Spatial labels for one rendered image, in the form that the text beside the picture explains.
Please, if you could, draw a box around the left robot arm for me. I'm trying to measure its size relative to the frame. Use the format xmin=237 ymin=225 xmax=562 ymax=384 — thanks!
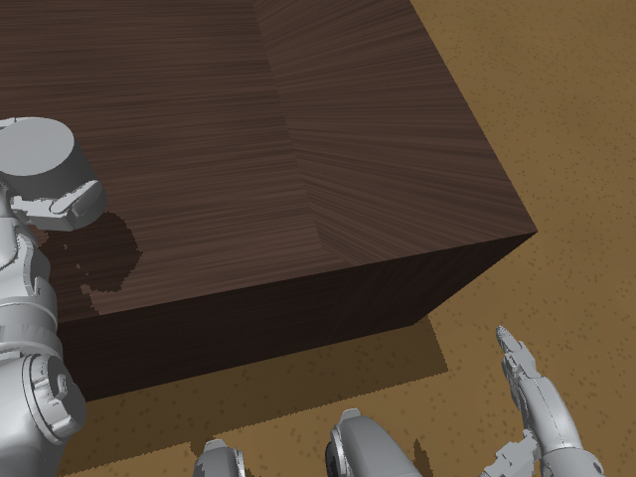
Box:
xmin=0 ymin=218 xmax=86 ymax=477

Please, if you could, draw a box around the right robot hand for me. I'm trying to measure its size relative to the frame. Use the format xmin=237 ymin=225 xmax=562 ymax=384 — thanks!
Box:
xmin=478 ymin=325 xmax=584 ymax=477

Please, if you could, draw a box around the left robot hand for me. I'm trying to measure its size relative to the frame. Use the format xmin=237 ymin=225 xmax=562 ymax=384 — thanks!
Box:
xmin=0 ymin=117 xmax=102 ymax=232

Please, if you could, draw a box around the can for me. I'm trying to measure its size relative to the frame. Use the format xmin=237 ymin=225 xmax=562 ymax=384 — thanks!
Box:
xmin=0 ymin=117 xmax=107 ymax=230

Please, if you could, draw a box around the right robot arm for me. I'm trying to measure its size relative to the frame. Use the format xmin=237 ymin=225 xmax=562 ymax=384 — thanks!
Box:
xmin=540 ymin=448 xmax=606 ymax=477

